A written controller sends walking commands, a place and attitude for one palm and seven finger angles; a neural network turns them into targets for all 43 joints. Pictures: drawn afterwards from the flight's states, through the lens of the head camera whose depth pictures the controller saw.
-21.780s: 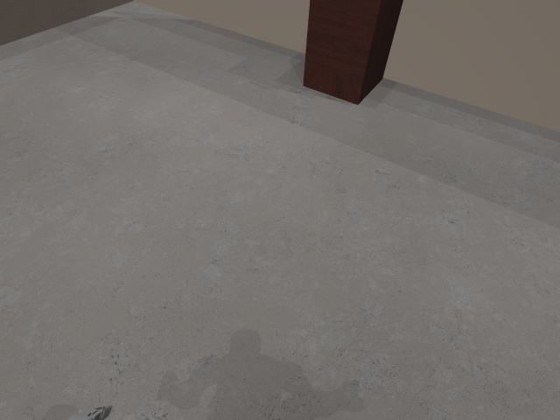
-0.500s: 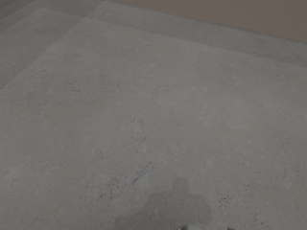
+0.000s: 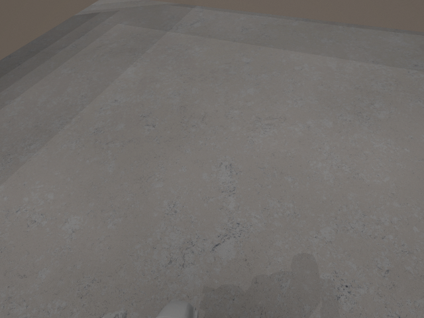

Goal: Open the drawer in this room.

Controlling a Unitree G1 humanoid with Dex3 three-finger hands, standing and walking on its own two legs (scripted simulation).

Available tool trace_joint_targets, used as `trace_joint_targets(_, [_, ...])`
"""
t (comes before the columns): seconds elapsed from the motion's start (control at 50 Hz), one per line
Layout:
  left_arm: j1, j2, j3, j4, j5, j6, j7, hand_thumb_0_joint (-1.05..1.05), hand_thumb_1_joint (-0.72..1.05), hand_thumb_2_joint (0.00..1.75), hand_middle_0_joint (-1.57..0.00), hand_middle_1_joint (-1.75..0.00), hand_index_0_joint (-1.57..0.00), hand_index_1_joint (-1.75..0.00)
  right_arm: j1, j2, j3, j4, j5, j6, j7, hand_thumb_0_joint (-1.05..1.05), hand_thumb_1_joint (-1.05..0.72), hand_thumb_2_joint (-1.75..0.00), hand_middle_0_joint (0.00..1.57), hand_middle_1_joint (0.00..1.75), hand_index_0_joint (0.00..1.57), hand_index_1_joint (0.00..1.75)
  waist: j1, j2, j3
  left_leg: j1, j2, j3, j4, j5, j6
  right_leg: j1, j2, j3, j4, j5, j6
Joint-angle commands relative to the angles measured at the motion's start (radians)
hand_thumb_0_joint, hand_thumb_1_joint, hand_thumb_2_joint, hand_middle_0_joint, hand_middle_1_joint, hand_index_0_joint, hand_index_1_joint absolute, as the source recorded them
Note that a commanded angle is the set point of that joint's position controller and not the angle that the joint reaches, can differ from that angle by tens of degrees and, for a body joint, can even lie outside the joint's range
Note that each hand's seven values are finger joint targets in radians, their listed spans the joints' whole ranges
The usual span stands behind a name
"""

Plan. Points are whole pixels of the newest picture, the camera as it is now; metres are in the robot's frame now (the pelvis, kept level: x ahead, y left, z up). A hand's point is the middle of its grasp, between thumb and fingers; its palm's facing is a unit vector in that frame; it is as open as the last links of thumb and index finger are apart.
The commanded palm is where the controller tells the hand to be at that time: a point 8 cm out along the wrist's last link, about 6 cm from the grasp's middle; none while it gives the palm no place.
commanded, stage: turn or walk to find it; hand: left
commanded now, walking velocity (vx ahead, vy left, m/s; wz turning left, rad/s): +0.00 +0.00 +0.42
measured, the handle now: out of the picture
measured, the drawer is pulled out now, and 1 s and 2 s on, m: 0.00 0.00 0.00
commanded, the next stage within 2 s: none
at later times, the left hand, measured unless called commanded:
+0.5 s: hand out of the picture -0.04 +0.27 -0.18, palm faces +0.28 -0.93 -0.22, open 7.4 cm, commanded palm none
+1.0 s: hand out of the picture -0.01 +0.22 -0.15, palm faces +0.40 -0.88 -0.26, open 7.4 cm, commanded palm none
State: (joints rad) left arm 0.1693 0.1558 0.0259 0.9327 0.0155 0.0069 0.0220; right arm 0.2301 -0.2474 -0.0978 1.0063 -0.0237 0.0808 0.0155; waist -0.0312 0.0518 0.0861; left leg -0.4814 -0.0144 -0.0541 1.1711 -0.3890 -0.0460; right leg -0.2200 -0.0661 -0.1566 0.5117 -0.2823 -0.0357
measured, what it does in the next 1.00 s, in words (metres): steps on the spot, turning left: left foot, then right foot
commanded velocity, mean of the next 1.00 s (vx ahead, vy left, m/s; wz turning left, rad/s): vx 0.00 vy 0.00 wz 0.42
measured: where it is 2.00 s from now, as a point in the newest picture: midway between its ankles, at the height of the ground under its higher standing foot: outside the picture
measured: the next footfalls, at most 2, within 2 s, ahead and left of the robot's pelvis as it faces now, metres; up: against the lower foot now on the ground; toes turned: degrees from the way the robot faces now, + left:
left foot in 0.32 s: -0.01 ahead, +0.15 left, +0.00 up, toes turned +13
right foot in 0.86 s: +0.05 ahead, -0.08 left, +0.00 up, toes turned +18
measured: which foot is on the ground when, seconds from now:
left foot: up 0.00-0.30, down 0.32-0.86, up 0.88-1.00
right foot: down 0.00-0.32, up 0.34-0.84, down 0.86-1.00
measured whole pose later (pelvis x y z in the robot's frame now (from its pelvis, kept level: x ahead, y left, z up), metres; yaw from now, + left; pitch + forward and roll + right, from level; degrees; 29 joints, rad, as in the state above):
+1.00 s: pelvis -0.02 +0.00 +0.00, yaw +25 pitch +0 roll +1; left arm 0.15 0.16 0.03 0.92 0.01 0.01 0.02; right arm 0.25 -0.24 -0.10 1.00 -0.02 0.08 0.01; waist -0.04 0.05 0.08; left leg -0.48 -0.05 -0.07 1.09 -0.42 -0.03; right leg -0.22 -0.05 -0.12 0.52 -0.30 -0.02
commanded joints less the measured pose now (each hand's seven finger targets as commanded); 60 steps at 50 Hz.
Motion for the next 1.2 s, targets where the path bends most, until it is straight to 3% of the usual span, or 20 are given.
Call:
trace_joint_targets(0.0, [0.061,0.192,0.055,-0.041,0.004,-0.027,0.017,0.00,0.90,0.90,-0.20,-0.30,-0.20,-0.30,-0.012,-0.051,-0.002,-0.061,0.001,-0.019,-0.003,0.00,-0.90,-0.90,0.20,0.30,0.20,0.30,0.041,-0.201,-0.070,-0.064,0.040,0.007,-0.005,0.011,-0.024,0.110,-0.264,0.163,-0.207,0.309,-0.075])
trace_joint_targets(0.16, [0.151,0.247,0.070,0.009,0.015,-0.016,0.012,0.00,0.90,0.90,-0.20,-0.30,-0.20,-0.30,-0.115,-0.031,0.029,-0.082,0.015,-0.035,-0.007,0.00,-0.90,-0.90,0.20,0.30,0.20,0.30,0.090,-0.251,-0.107,0.050,0.037,0.102,-0.338,-0.092,-0.010,0.178,-0.301,0.113,-0.135,0.512,-0.110])
trace_joint_targets(0.24, [0.111,0.262,0.078,0.017,0.011,-0.006,0.009,0.00,0.90,0.90,-0.20,-0.30,-0.20,-0.30,-0.060,-0.038,0.032,-0.078,0.016,-0.052,-0.010,0.00,-0.90,-0.90,0.20,0.30,0.20,0.30,0.046,-0.238,-0.128,0.220,0.031,0.150,-0.601,0.043,0.010,0.106,-0.300,0.055,-0.050,0.423,-0.061])
trace_joint_targets(0.26, [0.101,0.248,0.078,0.016,0.003,0.000,0.008,0.00,0.90,0.90,-0.20,-0.30,-0.20,-0.30,-0.024,-0.061,0.028,-0.069,0.014,-0.062,-0.008,0.00,-0.90,-0.90,0.20,0.30,0.20,0.30,0.020,-0.174,-0.141,0.336,0.049,0.132,-0.748,0.168,0.023,0.029,-0.276,0.022,0.033,0.344,-0.014])
trace_joint_targets(0.28, [0.118,0.201,0.072,0.001,-0.005,0.009,0.005,0.00,0.90,0.90,-0.20,-0.30,-0.20,-0.30,0.006,-0.145,0.010,-0.071,0.008,-0.073,-0.008,0.00,-0.90,-0.90,0.20,0.30,0.20,0.30,0.004,0.052,-0.167,0.472,0.207,-0.083,-0.834,0.328,0.080,-0.145,-0.179,-0.035,0.207,0.090,0.051])
trace_joint_targets(0.3, [0.085,0.144,0.047,-0.033,-0.004,0.014,0.000,0.00,0.90,0.90,-0.20,-0.30,-0.20,-0.30,0.040,-0.226,-0.007,-0.074,0.007,-0.067,-0.013,0.00,-0.90,-0.90,0.20,0.30,0.20,0.30,-0.016,0.278,-0.136,0.496,0.397,-0.293,-0.865,0.621,0.170,-0.320,-0.075,-0.017,0.391,-0.343,0.103])
trace_joint_targets(0.32, [0.034,0.157,0.044,-0.045,0.003,0.030,0.008,0.00,0.90,0.90,-0.20,-0.30,-0.20,-0.30,0.059,-0.228,-0.008,-0.059,0.004,-0.064,-0.025,0.00,-0.90,-0.90,0.20,0.30,0.20,0.30,-0.039,0.234,-0.133,0.417,0.416,-0.300,-0.869,0.602,0.219,-0.304,-0.068,0.080,0.490,-0.363,0.099])
trace_joint_targets(0.34, [-0.004,0.156,0.051,-0.035,0.000,0.036,0.010,0.00,0.90,0.90,-0.20,-0.30,-0.20,-0.30,0.025,-0.211,-0.004,-0.060,0.000,-0.063,-0.037,0.00,-0.90,-0.90,0.20,0.30,0.20,0.30,-0.027,0.228,-0.084,0.367,0.377,-0.281,-0.875,0.555,0.218,-0.326,-0.063,0.120,0.549,-0.317,0.098])
trace_joint_targets(0.4, [0.050,0.169,0.057,0.011,0.002,0.028,-0.008,0.00,0.90,0.90,-0.20,-0.30,-0.20,-0.30,-0.078,-0.148,0.018,-0.090,0.005,-0.073,-0.042,0.00,-0.90,-0.90,0.20,0.30,0.20,0.30,0.033,0.091,-0.071,0.372,0.275,-0.157,-0.853,0.595,0.197,-0.330,-0.054,0.131,0.616,-0.142,0.107])
trace_joint_targets(0.46, [0.053,0.171,0.054,0.012,0.002,0.026,-0.007,0.00,0.90,0.90,-0.20,-0.30,-0.20,-0.30,-0.051,-0.142,0.016,-0.087,0.010,-0.080,-0.041,0.00,-0.90,-0.90,0.20,0.30,0.20,0.30,0.028,0.065,-0.109,0.428,0.247,-0.124,-0.840,0.683,0.192,-0.325,-0.047,0.132,0.617,-0.104,0.124])
trace_joint_targets(0.7, [-0.064,0.137,0.043,-0.061,-0.007,0.020,0.000,0.00,0.90,0.90,-0.20,-0.30,-0.20,-0.30,0.006,-0.139,-0.007,-0.084,-0.003,-0.066,-0.034,0.00,-0.90,-0.90,0.20,0.30,0.20,0.30,-0.001,0.108,-0.104,0.354,0.230,-0.282,-0.816,0.596,0.226,-0.205,0.011,0.131,0.325,-0.166,0.117])
trace_joint_targets(0.76, [-0.017,0.131,0.044,-0.057,-0.012,0.013,0.003,0.00,0.90,0.90,-0.20,-0.30,-0.20,-0.30,-0.010,-0.140,-0.009,-0.092,-0.005,-0.061,-0.032,0.00,-0.90,-0.90,0.20,0.30,0.20,0.30,0.022,0.118,-0.120,0.278,0.206,-0.316,-0.790,0.580,0.214,-0.078,0.040,0.119,0.160,-0.114,0.100])
trace_joint_targets(0.8, [0.058,0.148,0.048,-0.038,-0.013,0.000,0.007,0.00,0.90,0.90,-0.20,-0.30,-0.20,-0.30,-0.023,-0.129,-0.012,-0.098,0.004,-0.061,-0.029,0.00,-0.90,-0.90,0.20,0.30,0.20,0.30,0.061,0.066,-0.149,0.200,0.163,-0.298,-0.722,0.504,0.169,0.085,0.033,0.109,-0.063,0.058,0.094])
trace_joint_targets(0.82, [0.096,0.187,0.054,-0.029,-0.007,-0.012,0.012,0.00,0.90,0.90,-0.20,-0.30,-0.20,-0.30,-0.007,-0.093,-0.007,-0.099,0.012,-0.064,-0.025,0.00,-0.90,-0.90,0.20,0.30,0.20,0.30,0.071,-0.028,-0.174,0.102,0.105,-0.254,-0.644,0.353,0.118,0.223,-0.054,0.184,-0.185,0.123,0.077])
trace_joint_targets(0.84, [0.110,0.270,0.071,-0.029,0.008,-0.021,0.019,0.00,0.90,0.90,-0.20,-0.30,-0.20,-0.30,0.008,-0.030,0.003,-0.118,0.019,-0.067,-0.019,0.00,-0.90,-0.90,0.20,0.30,0.20,0.30,0.072,-0.273,-0.179,-0.073,-0.040,-0.069,-0.454,0.020,0.039,0.316,-0.303,0.414,-0.216,0.198,-0.017])
trace_joint_targets(0.86, [0.102,0.294,0.068,-0.045,0.006,-0.013,0.015,0.00,0.90,0.90,-0.20,-0.30,-0.20,-0.30,-0.013,-0.054,-0.008,-0.133,0.009,-0.056,-0.021,0.00,-0.90,-0.90,0.20,0.30,0.20,0.30,0.079,-0.261,-0.134,-0.070,-0.058,-0.035,-0.254,-0.201,0.027,0.167,-0.423,0.456,-0.224,0.257,-0.111])
trace_joint_targets(0.9, [0.011,0.243,0.072,-0.070,-0.002,-0.011,0.021,0.00,0.90,0.90,-0.20,-0.30,-0.20,-0.30,0.003,-0.069,-0.019,-0.103,0.001,-0.025,-0.019,0.00,-0.90,-0.90,0.20,0.30,0.20,0.30,0.032,-0.230,-0.073,-0.076,-0.011,-0.065,-0.012,-0.133,0.022,0.031,-0.354,0.402,-0.251,0.150,-0.116])
trace_joint_targets(0.94, [-0.036,0.189,0.054,-0.079,-0.001,-0.018,0.015,0.00,0.90,0.90,-0.20,-0.30,-0.20,-0.30,0.030,-0.056,-0.013,-0.070,-0.002,-0.021,-0.007,0.00,-0.90,-0.90,0.20,0.30,0.20,0.30,0.002,-0.179,-0.030,-0.079,0.017,-0.031,0.061,-0.015,0.004,0.011,-0.258,0.236,-0.220,0.201,-0.073])
trace_joint_targets(1.02, [0.029,0.193,0.056,-0.056,0.005,-0.025,0.017,0.00,0.90,0.90,-0.20,-0.30,-0.20,-0.30,0.011,-0.047,-0.003,-0.064,0.000,-0.020,-0.004,0.00,-0.90,-0.90,0.20,0.30,0.20,0.30,0.025,-0.205,-0.052,-0.064,0.037,0.007,0.010,0.008,-0.022,0.065,-0.255,0.171,-0.202,0.290,-0.076])
trace_joint_targets(1.18, [0.144,0.262,0.078,0.005,0.017,-0.013,0.010,0.00,0.90,0.90,-0.20,-0.30,-0.20,-0.30,-0.109,-0.029,0.028,-0.095,0.017,-0.044,-0.008,0.00,-0.90,-0.90,0.20,0.30,0.20,0.30,0.087,-0.272,-0.110,0.079,0.022,0.116,-0.415,-0.090,-0.006,0.171,-0.293,0.128,-0.090,0.557,-0.104])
